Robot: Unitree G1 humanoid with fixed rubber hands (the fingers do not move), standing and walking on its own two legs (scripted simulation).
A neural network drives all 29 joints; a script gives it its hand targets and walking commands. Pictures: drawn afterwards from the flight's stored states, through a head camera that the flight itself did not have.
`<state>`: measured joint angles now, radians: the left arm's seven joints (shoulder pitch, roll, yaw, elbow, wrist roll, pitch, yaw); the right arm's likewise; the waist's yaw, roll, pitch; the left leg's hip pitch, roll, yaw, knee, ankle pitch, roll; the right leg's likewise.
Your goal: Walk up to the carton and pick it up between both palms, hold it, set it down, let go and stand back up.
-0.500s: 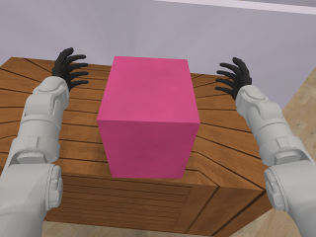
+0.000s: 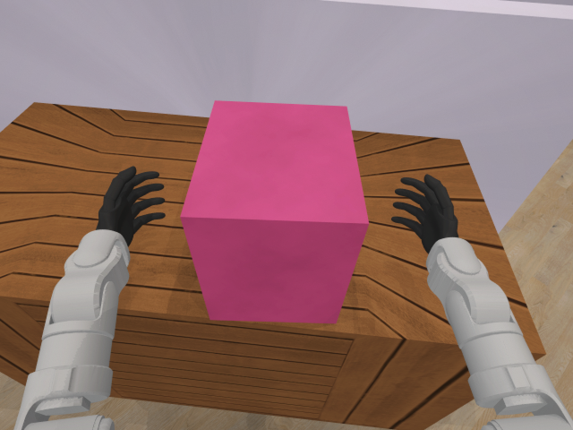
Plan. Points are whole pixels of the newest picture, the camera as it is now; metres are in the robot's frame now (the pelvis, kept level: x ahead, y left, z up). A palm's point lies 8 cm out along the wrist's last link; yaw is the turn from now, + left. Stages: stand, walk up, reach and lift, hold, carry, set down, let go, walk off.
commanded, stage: set down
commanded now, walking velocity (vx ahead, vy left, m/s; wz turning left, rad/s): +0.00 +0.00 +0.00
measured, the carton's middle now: (277, 215) +0.44 +0.03 +0.03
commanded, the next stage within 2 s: none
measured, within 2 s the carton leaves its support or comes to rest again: neither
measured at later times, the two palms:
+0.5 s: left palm (107, 308) +0.26 +0.25 +0.05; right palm (443, 300) +0.27 -0.19 +0.05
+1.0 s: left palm (109, 368) +0.20 +0.25 +0.00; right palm (433, 347) +0.22 -0.18 +0.00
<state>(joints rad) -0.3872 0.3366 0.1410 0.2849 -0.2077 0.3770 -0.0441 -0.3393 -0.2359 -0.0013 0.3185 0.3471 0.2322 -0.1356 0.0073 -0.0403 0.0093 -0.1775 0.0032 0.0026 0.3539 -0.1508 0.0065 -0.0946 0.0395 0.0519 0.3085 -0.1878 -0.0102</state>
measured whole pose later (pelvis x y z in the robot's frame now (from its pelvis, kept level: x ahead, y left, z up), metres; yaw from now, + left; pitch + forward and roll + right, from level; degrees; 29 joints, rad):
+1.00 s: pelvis +0.02 +0.00 +0.00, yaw +1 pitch -5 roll -1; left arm 0.26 0.29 0.00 0.28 -0.21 -0.23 -0.06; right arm 0.29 -0.12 0.04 0.28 0.19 -0.24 -0.09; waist 0.06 -0.02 0.05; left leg -0.08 0.00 -0.01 0.38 -0.21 0.01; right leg 0.02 0.03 0.04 0.29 -0.23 -0.01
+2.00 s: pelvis +0.02 -0.01 +0.00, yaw -1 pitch -6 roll +0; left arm 0.17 0.20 0.00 0.53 0.02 0.10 -0.01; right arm 0.15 -0.14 0.01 0.62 0.00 -0.23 0.03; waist 0.00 -0.04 0.07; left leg -0.05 0.01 0.01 0.36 -0.20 -0.01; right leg 0.02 0.04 0.06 0.34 -0.24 -0.03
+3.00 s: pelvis -0.01 +0.01 -0.01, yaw +2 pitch +1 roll -1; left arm 0.23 0.20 0.04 0.74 0.04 0.01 -0.04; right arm 0.17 -0.21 -0.04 0.47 -0.03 -0.09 0.02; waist 0.02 0.00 -0.03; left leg -0.32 -0.02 -0.03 0.52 -0.21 0.02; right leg -0.22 0.02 0.01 0.47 -0.27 0.00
